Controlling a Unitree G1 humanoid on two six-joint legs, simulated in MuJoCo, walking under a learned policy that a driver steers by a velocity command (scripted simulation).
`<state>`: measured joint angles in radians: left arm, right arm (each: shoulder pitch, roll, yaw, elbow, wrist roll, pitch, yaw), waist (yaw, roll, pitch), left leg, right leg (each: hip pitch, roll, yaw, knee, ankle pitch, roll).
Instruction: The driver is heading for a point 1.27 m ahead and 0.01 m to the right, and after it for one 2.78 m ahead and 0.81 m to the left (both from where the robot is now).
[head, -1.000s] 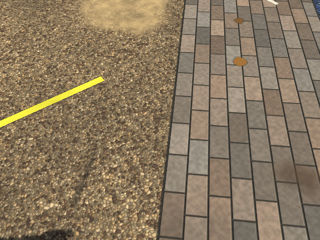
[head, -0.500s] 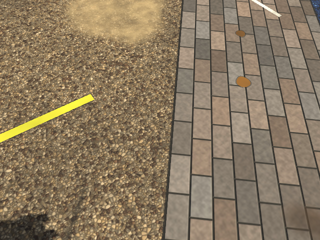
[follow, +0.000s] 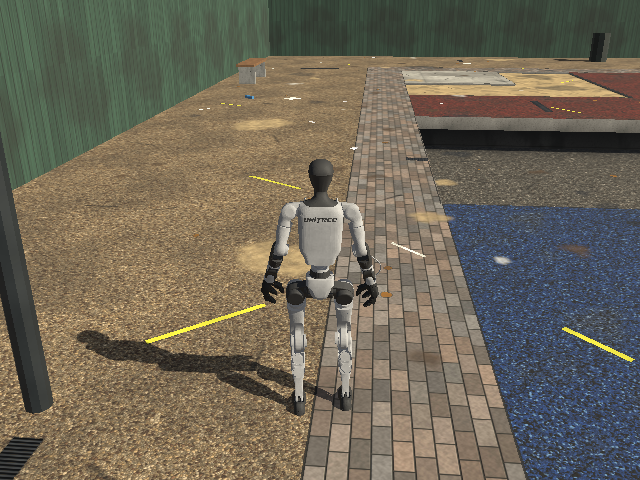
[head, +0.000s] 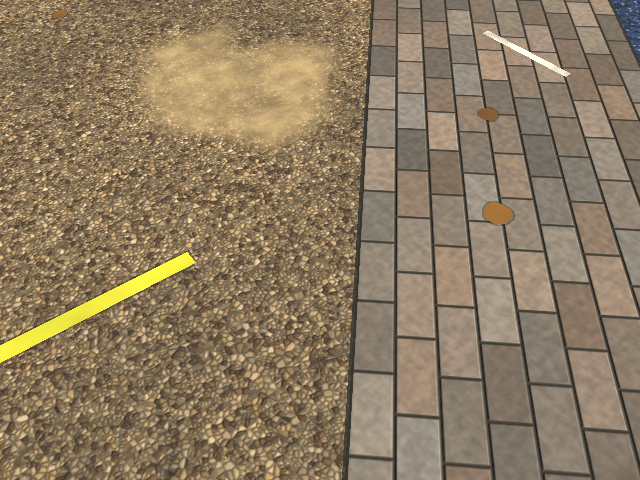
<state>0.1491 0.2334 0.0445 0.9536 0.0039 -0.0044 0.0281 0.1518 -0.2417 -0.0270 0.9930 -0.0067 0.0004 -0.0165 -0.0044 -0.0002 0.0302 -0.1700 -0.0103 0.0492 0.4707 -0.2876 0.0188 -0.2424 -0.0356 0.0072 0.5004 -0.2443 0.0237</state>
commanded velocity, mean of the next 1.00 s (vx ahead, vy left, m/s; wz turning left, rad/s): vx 0.09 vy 0.00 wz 0.00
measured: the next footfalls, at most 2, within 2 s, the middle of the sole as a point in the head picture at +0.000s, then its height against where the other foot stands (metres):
left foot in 1.44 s outside the picture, level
right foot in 1.86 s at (413, 461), level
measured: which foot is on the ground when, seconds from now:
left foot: down 0.00-0.96, up 0.98-1.00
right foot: down 0.00-1.00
